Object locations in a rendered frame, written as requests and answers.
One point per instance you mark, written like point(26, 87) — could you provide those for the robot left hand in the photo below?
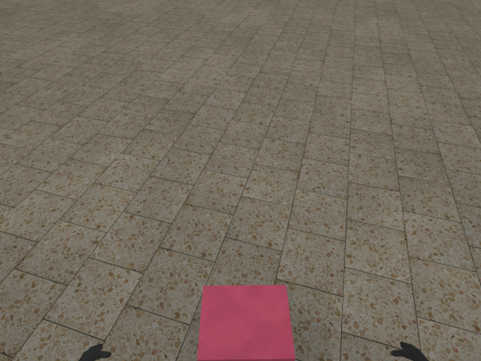
point(95, 353)

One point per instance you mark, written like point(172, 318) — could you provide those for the carton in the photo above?
point(245, 323)

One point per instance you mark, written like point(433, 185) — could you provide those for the robot right hand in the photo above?
point(410, 352)

